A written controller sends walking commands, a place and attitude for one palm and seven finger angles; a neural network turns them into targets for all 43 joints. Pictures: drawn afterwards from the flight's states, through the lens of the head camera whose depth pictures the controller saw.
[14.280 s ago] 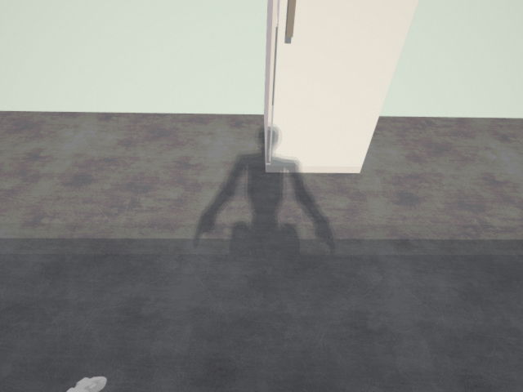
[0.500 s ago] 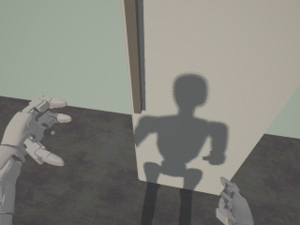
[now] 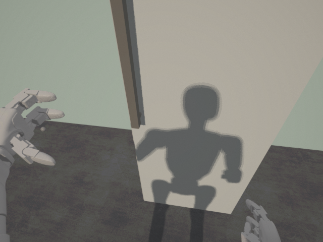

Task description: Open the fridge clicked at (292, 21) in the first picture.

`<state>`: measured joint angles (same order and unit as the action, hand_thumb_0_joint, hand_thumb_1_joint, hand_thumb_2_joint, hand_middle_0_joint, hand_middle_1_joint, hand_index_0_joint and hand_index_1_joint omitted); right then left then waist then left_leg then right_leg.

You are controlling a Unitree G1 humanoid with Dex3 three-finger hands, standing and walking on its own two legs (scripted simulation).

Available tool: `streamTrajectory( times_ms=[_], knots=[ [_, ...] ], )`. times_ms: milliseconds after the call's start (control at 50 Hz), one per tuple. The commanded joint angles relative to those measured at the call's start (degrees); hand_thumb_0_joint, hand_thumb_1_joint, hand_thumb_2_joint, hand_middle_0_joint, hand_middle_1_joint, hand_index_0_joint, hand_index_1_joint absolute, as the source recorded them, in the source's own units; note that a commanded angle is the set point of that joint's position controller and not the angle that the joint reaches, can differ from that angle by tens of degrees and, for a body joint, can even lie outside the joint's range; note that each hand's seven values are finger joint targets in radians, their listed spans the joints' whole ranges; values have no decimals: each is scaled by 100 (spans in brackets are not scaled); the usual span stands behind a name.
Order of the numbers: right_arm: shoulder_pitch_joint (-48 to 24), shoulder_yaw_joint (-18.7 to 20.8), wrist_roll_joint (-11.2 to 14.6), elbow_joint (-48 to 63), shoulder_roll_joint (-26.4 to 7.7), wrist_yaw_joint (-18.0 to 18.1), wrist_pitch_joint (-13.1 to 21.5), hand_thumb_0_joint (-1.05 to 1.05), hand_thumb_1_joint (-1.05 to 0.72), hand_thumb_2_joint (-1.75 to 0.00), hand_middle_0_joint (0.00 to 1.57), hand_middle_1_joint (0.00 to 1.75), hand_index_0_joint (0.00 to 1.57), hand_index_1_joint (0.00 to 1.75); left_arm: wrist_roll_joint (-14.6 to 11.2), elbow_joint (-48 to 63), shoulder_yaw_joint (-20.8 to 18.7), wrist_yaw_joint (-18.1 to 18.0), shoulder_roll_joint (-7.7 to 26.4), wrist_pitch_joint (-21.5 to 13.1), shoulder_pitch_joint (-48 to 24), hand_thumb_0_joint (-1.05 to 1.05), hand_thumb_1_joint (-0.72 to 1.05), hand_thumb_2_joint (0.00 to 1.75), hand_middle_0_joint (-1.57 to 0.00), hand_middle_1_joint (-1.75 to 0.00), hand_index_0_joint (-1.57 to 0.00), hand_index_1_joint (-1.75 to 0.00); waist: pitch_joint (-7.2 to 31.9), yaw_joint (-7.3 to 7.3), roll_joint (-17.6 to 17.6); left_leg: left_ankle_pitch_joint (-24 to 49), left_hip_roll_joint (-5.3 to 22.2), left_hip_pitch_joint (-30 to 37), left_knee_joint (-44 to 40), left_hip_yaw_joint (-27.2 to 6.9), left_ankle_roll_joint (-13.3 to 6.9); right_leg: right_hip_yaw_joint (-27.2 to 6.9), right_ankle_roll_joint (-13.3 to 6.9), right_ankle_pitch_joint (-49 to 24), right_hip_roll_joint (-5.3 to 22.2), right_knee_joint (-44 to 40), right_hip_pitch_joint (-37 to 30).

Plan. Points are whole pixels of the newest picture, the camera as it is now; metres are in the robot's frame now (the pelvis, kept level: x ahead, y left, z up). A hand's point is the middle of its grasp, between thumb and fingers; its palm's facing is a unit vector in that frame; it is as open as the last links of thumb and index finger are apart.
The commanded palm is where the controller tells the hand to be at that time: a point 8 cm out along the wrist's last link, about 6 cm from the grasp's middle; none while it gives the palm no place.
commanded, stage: raise the hand to about handle height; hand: left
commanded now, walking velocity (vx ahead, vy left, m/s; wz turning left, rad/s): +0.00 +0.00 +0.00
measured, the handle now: (130, 68) +0.49 +0.13 +0.22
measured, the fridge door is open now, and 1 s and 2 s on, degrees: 0 0 0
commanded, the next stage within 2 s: move the hooked fingers beside the handle in 0.18 s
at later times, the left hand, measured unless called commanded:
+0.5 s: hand (57, 125) +0.29 +0.26 +0.18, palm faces -0.01 -1.00 -0.09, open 14.0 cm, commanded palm +0.27 +0.30 +0.20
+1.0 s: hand (78, 110) +0.34 +0.23 +0.19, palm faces -0.03 -1.00 -0.05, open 14.0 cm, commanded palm +0.31 +0.28 +0.19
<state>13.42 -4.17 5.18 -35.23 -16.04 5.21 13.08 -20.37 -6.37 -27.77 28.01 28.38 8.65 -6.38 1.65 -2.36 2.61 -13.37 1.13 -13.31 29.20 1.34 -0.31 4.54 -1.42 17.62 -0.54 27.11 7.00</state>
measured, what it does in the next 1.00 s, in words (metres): stands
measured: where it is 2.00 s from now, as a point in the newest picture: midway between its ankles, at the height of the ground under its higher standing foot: outside the picture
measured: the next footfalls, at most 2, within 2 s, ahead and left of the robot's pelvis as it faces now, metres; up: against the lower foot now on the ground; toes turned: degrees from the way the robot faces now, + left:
none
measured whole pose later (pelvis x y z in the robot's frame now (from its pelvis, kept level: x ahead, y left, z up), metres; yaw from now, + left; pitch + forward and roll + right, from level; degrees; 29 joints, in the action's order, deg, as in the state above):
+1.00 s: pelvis +0.01 +0.01 +0.00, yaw -1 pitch -2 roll +0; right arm 12.5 -4.1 5.2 -36.3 -14.9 5.6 9.5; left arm -16.4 -12.4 -19.5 20.5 23.5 10.2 -17.5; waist 1.6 -1.3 2.4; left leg -13.1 0.4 -13.1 27.9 2.2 -0.8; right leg 3.7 -0.9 17.7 0.3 27.1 7.7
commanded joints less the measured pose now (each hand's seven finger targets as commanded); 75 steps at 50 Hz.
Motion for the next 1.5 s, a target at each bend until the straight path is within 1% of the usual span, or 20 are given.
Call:
streamTrajectory(
  times_ms=[0,80,180,240,260,380,400,560,600,680,700,780,860,900,1040,1100,1180,1300,1360,1480],
  knots=[
    [-834,234,38,974,-613,83,343,0,-90,-90,20,30,20,30,-10,862,-422,-116,1692,-102,-1816,0,-50,30,-30,-120,-30,-120,513,-23,443,773,-94,813,-329,-243,-189,-284,71,-1241,84,-590,702],
    [-854,255,59,1047,-628,109,328,0,-90,-90,20,30,20,30,-24,1074,-300,44,1650,-67,-1887,0,-50,30,-30,-120,-30,-120,974,52,111,977,-141,994,-200,-236,-242,-285,151,-1620,78,-458,610],
    [-913,253,34,1048,-590,97,334,0,-90,-90,20,30,20,30,-164,1196,-748,65,1922,-309,-1712,0,-50,30,-30,-120,-30,-120,1244,-45,24,1194,-166,1059,-144,-214,-241,-262,166,-1976,64,-371,421],
    [-891,244,36,986,-588,75,292,0,-90,-90,20,30,20,30,-191,856,-786,25,1887,-253,-1606,0,-50,30,-30,-120,-30,-120,961,-56,-72,1134,-150,884,-148,-193,-235,-305,201,-2019,84,-411,511],
    [-918,247,45,988,-605,74,296,0,-90,-90,20,30,20,30,-175,879,-737,15,1850,-225,-1670,0,-50,30,-30,-120,-30,-120,916,-47,170,1105,-151,886,-156,-189,-221,-302,187,-1938,94,-412,568],
    [-883,238,74,1006,-571,114,281,0,-90,-90,20,30,20,30,-21,963,7,-45,1345,-86,-2228,0,-50,30,-30,-120,-30,-120,833,107,295,1009,-143,1077,-216,-251,-236,-204,117,-1632,51,-428,822],
    [-855,242,67,976,-585,117,256,0,-90,-90,20,30,20,30,-3,984,7,-67,1423,-115,-2256,0,-50,30,-30,-120,-30,-120,810,97,21,1056,-98,1055,-212,-256,-239,-216,121,-1659,47,-457,757],
    [-906,230,28,939,-526,131,223,0,-90,-90,20,30,20,30,88,913,-126,-370,1425,-293,-2580,0,-50,30,-30,-120,-30,-120,1174,25,326,1121,-117,1201,-306,-268,-206,-165,58,-1616,48,-393,621],
    [-863,238,17,907,-546,105,194,0,-90,-90,20,30,20,30,108,735,-198,-441,1503,-242,-2467,0,-50,30,-30,-120,-30,-120,1107,-29,118,1160,-89,1101,-320,-277,-205,-169,48,-1640,57,-430,536],
    [-889,233,49,963,-546,87,113,0,-90,-90,20,30,20,30,194,529,146,-507,1149,-15,-2542,0,-50,30,-30,-120,-30,-120,964,34,195,1103,-88,1023,-360,-273,-186,-130,52,-1597,66,-389,684],
    [-842,247,46,930,-572,80,79,0,-90,-90,20,30,20,30,202,441,148,-521,1182,9,-2539,0,-50,30,-30,-120,-30,-120,899,39,-100,1112,-67,967,-347,-264,-200,-141,60,-1615,63,-435,641],
    [-898,246,43,977,-551,103,54,0,-90,-90,20,30,20,30,250,791,392,-599,1007,-63,-3117,0,-50,30,-30,-120,-30,-120,1144,124,246,1166,-82,1204,-344,-285,-197,-137,32,-1584,63,-368,688],
    [-860,260,5,935,-524,105,59,0,-90,-90,20,30,20,30,246,922,231,-748,1099,-246,-3182,0,-50,30,-30,-120,-30,-120,1374,94,141,1243,-62,1332,-345,-287,-200,-156,27,-1631,47,-378,595],
    [-807,272,-2,854,-542,108,26,0,-90,-90,20,30,20,30,268,755,206,-798,1143,-272,-3174,0,-50,30,-30,-120,-30,-120,1309,97,-131,1313,-46,1271,-328,-261,-218,-169,40,-1743,42,-413,542],
    [-747,285,41,797,-600,132,-132,0,-90,-90,20,30,20,30,415,-6,441,-864,1069,-31,-3584,0,-50,30,-30,-120,-30,-120,970,193,95,1002,-57,1056,-397,-239,-198,-203,32,-1479,69,-482,730],
    [-764,292,33,869,-564,113,-124,0,-90,-90,20,30,20,30,409,338,707,-850,831,-173,-3844,0,-50,30,-30,-120,-30,-120,1281,211,112,1244,-36,1265,-342,-252,-214,-204,11,-1662,66,-439,627],
    [-694,307,2,801,-577,121,-122,0,-90,-90,20,30,20,30,362,181,472,-905,999,-359,-4036,0,-50,30,-30,-120,-30,-120,1463,212,-19,1299,-46,1335,-334,-277,-208,-199,9,-1744,49,-400,570],
    [-574,340,27,667,-650,116,-261,0,-90,-90,20,30,20,30,479,-721,504,-1003,1065,-248,-4015,0,-50,30,-30,-120,-30,-120,1027,226,-346,996,-26,955,-378,-175,-239,-256,51,-1548,78,-499,686],
    [-574,322,28,717,-636,116,-311,0,-90,-90,20,30,20,30,546,-779,600,-1029,1055,-250,-4357,0,-50,30,-30,-120,-30,-120,1087,246,107,964,-70,949,-381,-179,-221,-288,31,-1520,96,-477,700],
    [-443,339,4,651,-635,142,-280,0,-90,-90,20,30,20,30,521,-710,784,-1004,959,-691,-5214,0,-50,30,-30,-120,-30,-120,1501,400,142,1083,-50,1248,-316,-224,-242,-304,10,-1592,53,-446,661]
  ],
)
